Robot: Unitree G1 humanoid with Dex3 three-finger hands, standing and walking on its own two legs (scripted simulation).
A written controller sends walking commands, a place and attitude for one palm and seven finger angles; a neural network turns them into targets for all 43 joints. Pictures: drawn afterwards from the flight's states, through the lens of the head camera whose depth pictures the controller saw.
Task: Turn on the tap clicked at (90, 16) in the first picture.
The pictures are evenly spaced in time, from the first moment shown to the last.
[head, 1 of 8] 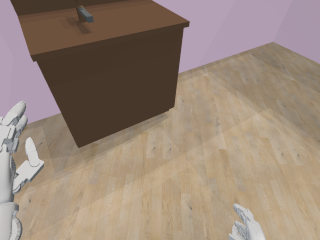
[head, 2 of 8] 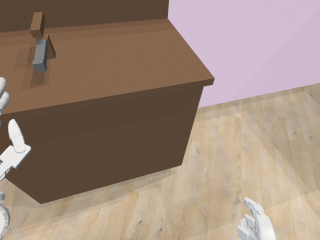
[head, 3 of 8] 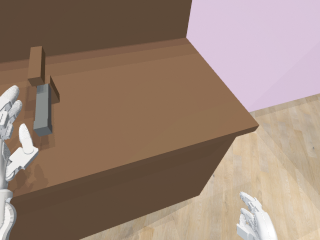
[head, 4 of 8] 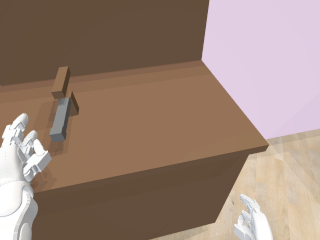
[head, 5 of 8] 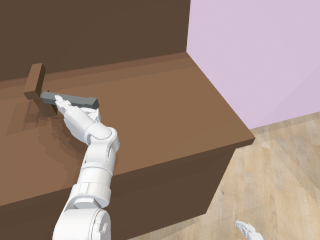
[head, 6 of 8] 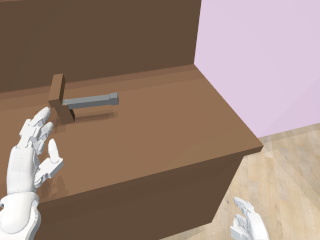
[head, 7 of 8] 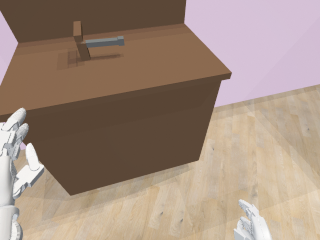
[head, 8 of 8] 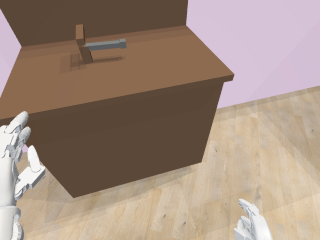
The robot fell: no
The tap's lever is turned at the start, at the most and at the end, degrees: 0 85 85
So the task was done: yes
